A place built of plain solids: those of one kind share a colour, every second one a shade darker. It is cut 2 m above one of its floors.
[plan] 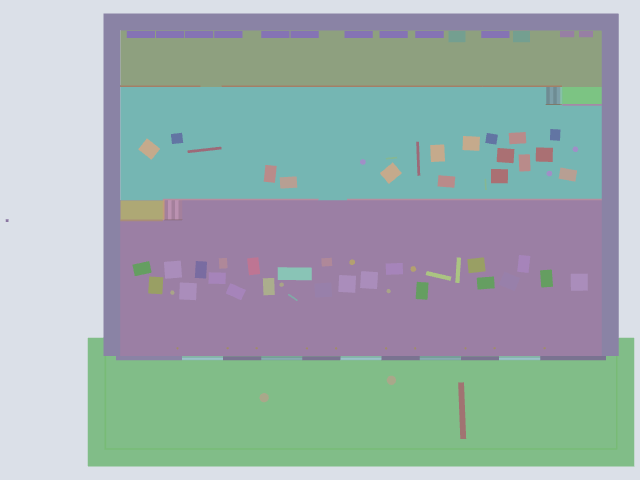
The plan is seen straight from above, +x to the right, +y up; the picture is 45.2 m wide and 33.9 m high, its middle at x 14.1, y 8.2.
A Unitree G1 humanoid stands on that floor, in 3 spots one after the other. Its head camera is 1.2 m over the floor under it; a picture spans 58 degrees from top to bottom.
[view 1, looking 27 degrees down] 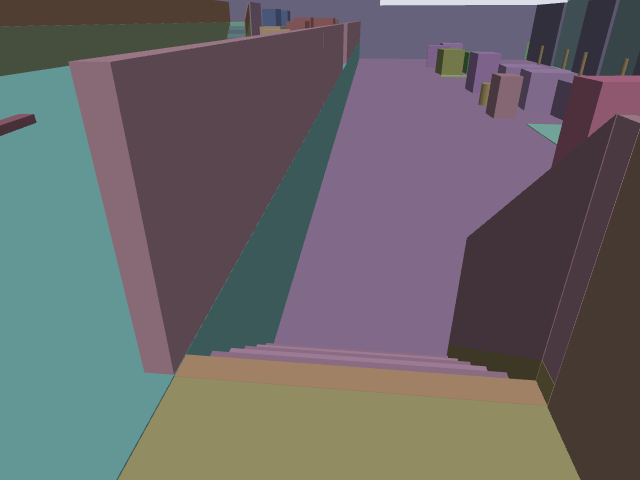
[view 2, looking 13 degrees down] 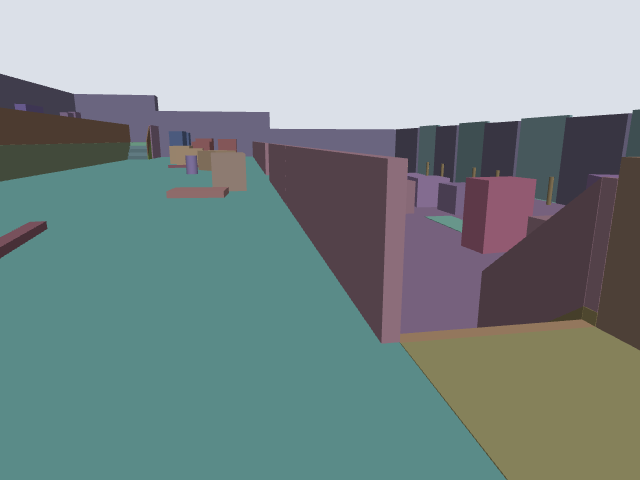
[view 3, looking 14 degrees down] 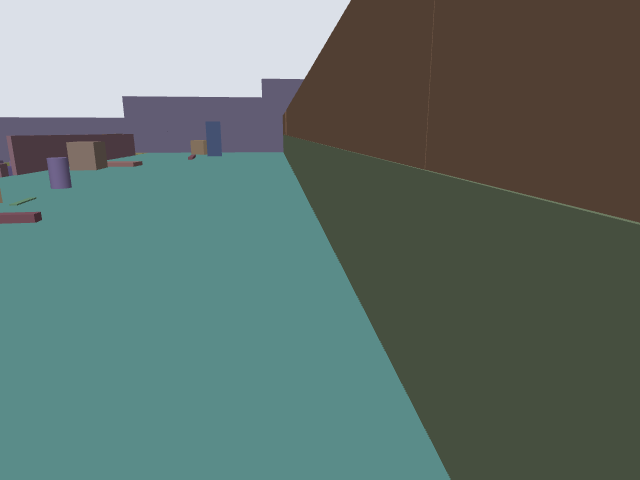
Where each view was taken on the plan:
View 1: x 1.84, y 10.32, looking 6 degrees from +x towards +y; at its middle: floor_hall_tile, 5.26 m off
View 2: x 0.70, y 11.90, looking -10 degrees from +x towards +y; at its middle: rail_low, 4.62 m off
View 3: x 27.25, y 18.40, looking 174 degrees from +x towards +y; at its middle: floor_low_floorboards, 4.96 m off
